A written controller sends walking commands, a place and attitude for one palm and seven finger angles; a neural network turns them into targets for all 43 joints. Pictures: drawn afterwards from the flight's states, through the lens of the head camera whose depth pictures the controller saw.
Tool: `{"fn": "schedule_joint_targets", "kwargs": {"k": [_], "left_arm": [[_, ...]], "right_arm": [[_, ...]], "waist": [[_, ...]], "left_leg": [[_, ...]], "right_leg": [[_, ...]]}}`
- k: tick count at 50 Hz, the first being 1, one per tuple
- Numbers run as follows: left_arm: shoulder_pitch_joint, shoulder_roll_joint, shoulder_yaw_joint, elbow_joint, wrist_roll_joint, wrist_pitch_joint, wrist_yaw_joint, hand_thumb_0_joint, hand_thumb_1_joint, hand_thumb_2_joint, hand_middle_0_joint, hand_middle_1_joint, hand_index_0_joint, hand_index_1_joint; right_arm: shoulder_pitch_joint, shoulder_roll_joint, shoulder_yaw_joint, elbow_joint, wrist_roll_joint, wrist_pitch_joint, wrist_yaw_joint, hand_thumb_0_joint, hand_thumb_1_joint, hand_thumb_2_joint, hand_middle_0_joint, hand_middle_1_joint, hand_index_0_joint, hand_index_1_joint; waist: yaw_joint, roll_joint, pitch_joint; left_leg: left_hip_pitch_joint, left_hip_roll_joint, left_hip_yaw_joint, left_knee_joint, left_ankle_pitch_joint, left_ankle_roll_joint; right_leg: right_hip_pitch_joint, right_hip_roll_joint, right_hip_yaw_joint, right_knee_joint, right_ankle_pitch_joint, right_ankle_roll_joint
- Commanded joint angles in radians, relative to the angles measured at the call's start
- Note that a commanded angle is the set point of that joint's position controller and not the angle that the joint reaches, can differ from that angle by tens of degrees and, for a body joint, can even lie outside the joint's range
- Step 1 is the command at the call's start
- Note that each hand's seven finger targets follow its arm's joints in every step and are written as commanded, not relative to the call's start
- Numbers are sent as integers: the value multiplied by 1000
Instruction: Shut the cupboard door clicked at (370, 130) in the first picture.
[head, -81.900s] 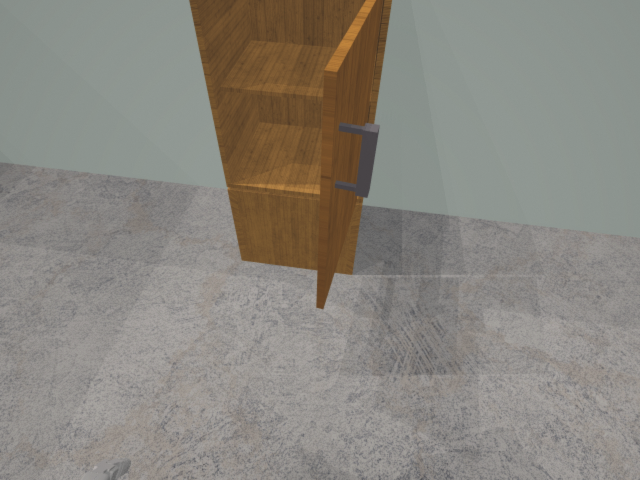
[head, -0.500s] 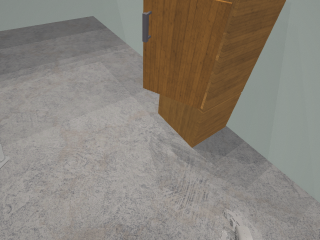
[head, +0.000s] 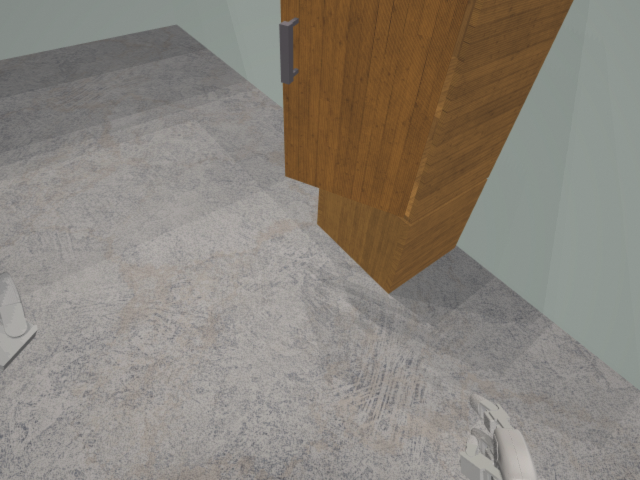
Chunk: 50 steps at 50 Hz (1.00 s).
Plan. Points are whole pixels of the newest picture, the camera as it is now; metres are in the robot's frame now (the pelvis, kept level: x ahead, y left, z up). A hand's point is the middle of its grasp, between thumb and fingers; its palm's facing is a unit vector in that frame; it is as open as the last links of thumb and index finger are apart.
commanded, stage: stop stepping back and stand still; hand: left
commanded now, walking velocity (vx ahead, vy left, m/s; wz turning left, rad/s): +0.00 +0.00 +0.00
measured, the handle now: (290, 50) +1.02 +0.11 +0.07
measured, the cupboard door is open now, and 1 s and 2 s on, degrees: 27 27 27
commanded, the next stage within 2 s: let the arm hang, fingers relaxed in 0.06 s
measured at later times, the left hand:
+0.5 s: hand out of the picture +0.02 +0.18 -0.17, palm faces +0.02 -0.98 -0.18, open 7.0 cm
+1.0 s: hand out of the picture -0.03 +0.23 -0.16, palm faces +0.00 -0.96 -0.26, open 7.4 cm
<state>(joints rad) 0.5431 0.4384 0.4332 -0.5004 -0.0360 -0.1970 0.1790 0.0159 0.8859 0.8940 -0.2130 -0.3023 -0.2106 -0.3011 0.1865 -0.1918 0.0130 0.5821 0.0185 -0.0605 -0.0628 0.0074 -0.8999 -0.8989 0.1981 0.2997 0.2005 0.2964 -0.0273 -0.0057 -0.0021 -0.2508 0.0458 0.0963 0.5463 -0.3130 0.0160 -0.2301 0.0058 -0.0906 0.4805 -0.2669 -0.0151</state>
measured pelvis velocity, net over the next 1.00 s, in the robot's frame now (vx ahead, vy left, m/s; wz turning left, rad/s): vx -0.04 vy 0.02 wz -0.01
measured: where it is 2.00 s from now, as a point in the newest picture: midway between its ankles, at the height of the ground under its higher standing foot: outside the picture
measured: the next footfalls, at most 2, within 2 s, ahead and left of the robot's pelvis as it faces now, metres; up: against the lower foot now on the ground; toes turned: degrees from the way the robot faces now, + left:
none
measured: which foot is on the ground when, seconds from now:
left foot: down 0.00-1.00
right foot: down 0.00-1.00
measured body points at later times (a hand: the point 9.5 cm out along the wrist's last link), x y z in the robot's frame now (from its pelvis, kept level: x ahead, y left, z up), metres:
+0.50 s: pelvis -0.04 +0.01 +0.00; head -0.03 +0.03 +0.45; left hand +0.02 +0.23 -0.15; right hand +0.01 -0.25 -0.13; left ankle -0.02 +0.10 -0.74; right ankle -0.01 -0.11 -0.74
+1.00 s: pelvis -0.04 +0.02 +0.01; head -0.04 +0.02 +0.46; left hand -0.03 +0.28 -0.14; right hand -0.04 -0.22 -0.15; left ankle -0.02 +0.10 -0.74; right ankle -0.01 -0.11 -0.74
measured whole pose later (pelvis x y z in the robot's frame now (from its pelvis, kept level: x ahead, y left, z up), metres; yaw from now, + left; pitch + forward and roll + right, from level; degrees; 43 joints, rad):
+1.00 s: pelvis -0.04 +0.02 +0.01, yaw -1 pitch -2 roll +0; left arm 0.27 0.22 0.02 1.11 0.02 0.01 0.02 0.01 0.91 0.89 -0.20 -0.30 -0.20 -0.30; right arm 0.28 -0.20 -0.01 1.10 -0.01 0.01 -0.01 0.00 -0.90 -0.90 0.20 0.30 0.20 0.30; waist 0.00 0.02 0.03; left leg -0.20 -0.01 0.13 0.41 -0.19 0.06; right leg -0.21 -0.04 -0.06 0.41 -0.17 0.01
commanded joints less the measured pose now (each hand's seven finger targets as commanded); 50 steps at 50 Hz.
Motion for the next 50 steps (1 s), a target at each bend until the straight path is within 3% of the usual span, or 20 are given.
{"fn": "schedule_joint_targets", "kwargs": {"k": [1, 5, 7, 8, 9, 11, 12, 13, 15, 17, 19, 23, 26, 28, 31, 34, 37, 47, 50], "left_arm": [[67, 150, 120, -176, -16, -35, 8, 0, 900, 900, -200, -300, -200, -300], [35, 191, 147, -221, -18, -37, 12, 0, 900, 900, -200, -300, -200, -300], [32, 169, 130, -202, -17, -37, 14, 0, 900, 900, -200, -300, -200, -300], [-85, -24, -354, 530, 48, 102, -135, 0, 900, 900, -200, -300, -200, -300], [-88, -39, -324, 580, 51, 179, -161, 0, 900, 900, -200, -300, -200, -300], [-116, -70, -341, 621, 57, 197, -173, 0, 900, 900, -200, -300, -200, -300], [-154, -56, -345, 671, 58, 195, -178, 0, 900, 900, -200, -300, -200, -300], [-190, -43, -349, 725, 61, 193, -180, 0, 900, 900, -200, -300, -200, -300], [-237, -31, -360, 846, 65, 190, -177, 0, 900, 900, -200, -300, -200, -300], [-261, -49, -377, 967, 61, 198, -170, 0, 900, 900, -200, -300, -200, -300], [-277, -67, -394, 1072, 56, 208, -165, 0, 900, 900, -200, -300, -200, -300], [-238, -86, -403, 1256, 53, 207, -159, 0, 900, 900, -200, -300, -200, -300], [-203, -105, -385, 1347, 57, 200, -157, 0, 900, 900, -200, -300, -200, -300], [-209, -96, -390, 1397, 54, 194, -158, 0, 900, 900, -200, -300, -200, -300], [-228, -93, -392, 1454, 53, 190, -159, 0, 900, 900, -200, -300, -200, -300], [-233, -93, -393, 1499, 53, 189, -158, 0, 900, 900, -200, -300, -200, -300], [-230, -95, -393, 1533, 54, 191, -157, 0, 900, 900, -200, -300, -200, -300], [-245, -86, -388, 1576, 58, 188, -155, 0, 900, 900, -200, -300, -200, -300], [-250, -77, -388, 1580, 57, 184, -154, 0, 900, 900, -200, -300, -200, -300]], "right_arm": [[-26, -125, -50, -139, 2, -23, -10, 0, -900, -900, 200, 300, 200, 300], [-46, -124, -46, -146, 0, -22, -21, 0, -900, -900, 200, 300, 200, 300], [-40, -118, -42, -141, -1, -25, -25, 0, -900, -900, 200, 300, 200, 300], [-136, -294, -76, 15, 11, -98, 72, 0, -900, -900, 200, 300, 200, 300], [-48, -268, -88, 45, -9, -52, 77, 0, -900, -900, 200, 300, 200, 300], [-8, -242, -77, 57, -22, -24, 71, 0, -900, -900, 200, 300, 200, 300], [-12, -240, -64, 59, -24, -7, 72, 0, -900, -900, 200, 300, 200, 300], [-16, -241, -58, 66, -29, 6, 73, 0, -900, -900, 200, 300, 200, 300], [-6, -235, -52, 89, -36, 25, 71, 0, -900, -900, 200, 300, 200, 300], [14, -205, -38, 129, -43, 45, 70, 0, -900, -900, 200, 300, 200, 300], [23, -181, -26, 172, -47, 60, 70, 0, -900, -900, 200, 300, 200, 300], [28, -158, -22, 254, -48, 67, 65, 0, -900, -900, 200, 300, 200, 300], [57, -142, -35, 300, -47, 68, 57, 0, -900, -900, 200, 300, 200, 300], [79, -140, -38, 332, -43, 68, 53, 0, -900, -900, 200, 300, 200, 300], [110, -143, -46, 367, -38, 68, 48, 0, -900, -900, 200, 300, 200, 300], [145, -143, -50, 406, -38, 70, 44, 0, -900, -900, 200, 300, 200, 300], [161, -143, -53, 433, -38, 70, 42, 0, -900, -900, 200, 300, 200, 300], [122, -162, -59, 471, -36, 54, 40, 0, -900, -900, 200, 300, 200, 300], [105, -177, -59, 474, -33, 46, 40, 0, -900, -900, 200, 300, 200, 300]], "waist": [[7, 48, -168], [14, 75, -154], [15, 83, -133], [-9, 74, 7], [3, 94, -72], [10, 51, -77], [17, 11, -53], [18, -83, -34], [10, -209, -30], [7, -210, -22], [4, -129, 1], [24, 105, 14], [34, 187, -1], [31, 176, 1], [22, 69, 56], [16, 0, 85], [15, -27, 104], [26, -13, 93], [31, 20, 75]], "left_leg": [[-29, 88, -98, -84, 434, -15], [-45, 85, -102, -109, 347, -6], [-57, 84, -99, -124, 289, -3], [-69, 78, -75, 19, 390, -2], [-12, 84, -78, -15, 355, -8], [-35, 96, -103, -32, 276, 12], [-78, 99, -126, -62, 227, 28], [-95, 93, -141, -76, 188, 32], [-57, 68, -153, -70, 162, 29], [-19, 46, -147, -76, 140, 28], [-8, 43, -151, -124, 91, 25], [-63, 44, -152, -224, -66, 19], [-73, 47, -149, -242, -97, 23], [-71, 47, -144, -244, -93, 19], [-52, 54, -146, -244, -76, 21], [-24, 54, -139, -240, -75, 27], [-14, 60, -138, -250, -92, 32], [-22, 82, -159, -304, -90, 38], [0, 87, -163, -311, -40, 37]], "right_leg": [[182, -87, 101, 16, 482, -7], [167, -86, 106, 4, 407, -1], [155, -81, 111, -9, 360, 2], [-29, -158, 52, 77, 443, -10], [-51, -149, 122, 31, 328, -27], [-60, -121, 93, 30, 184, -23], [-46, -115, 85, 31, 144, -18], [-32, -109, 93, 22, 118, -21], [-47, -132, 134, -11, 95, -43], [-71, -148, 159, -42, 39, -50], [-84, -135, 159, -66, -50, -38], [3, -103, 143, -78, -57, -23], [62, -97, 120, -102, -12, -29], [75, -99, 123, -120, -1, -32], [28, -110, 132, -162, -37, -37], [-19, -112, 146, -190, -98, -37], [-47, -108, 143, -196, -127, -31], [-8, -99, 131, -154, -27, -26], [15, -99, 128, -141, 42, -26]]}}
